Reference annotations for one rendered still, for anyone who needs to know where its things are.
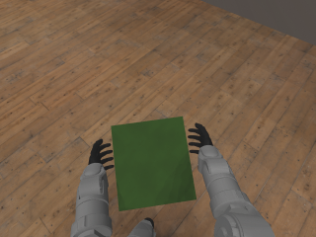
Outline robot left hand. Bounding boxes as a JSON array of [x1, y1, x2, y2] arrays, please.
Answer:
[[88, 138, 114, 171]]

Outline right robot upper arm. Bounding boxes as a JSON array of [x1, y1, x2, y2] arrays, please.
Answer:
[[214, 212, 276, 237]]

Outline robot left shin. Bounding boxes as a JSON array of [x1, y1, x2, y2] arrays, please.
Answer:
[[139, 219, 153, 228]]

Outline robot right forearm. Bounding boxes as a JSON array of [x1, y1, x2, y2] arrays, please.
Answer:
[[197, 145, 263, 220]]

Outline robot right hand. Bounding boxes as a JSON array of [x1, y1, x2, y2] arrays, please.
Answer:
[[188, 122, 213, 154]]

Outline robot left forearm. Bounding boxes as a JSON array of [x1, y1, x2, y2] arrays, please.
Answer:
[[70, 163, 113, 237]]

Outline left robot foot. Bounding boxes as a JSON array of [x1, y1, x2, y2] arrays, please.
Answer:
[[144, 217, 154, 229]]

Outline carton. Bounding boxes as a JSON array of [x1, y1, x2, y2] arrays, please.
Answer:
[[111, 117, 197, 211]]

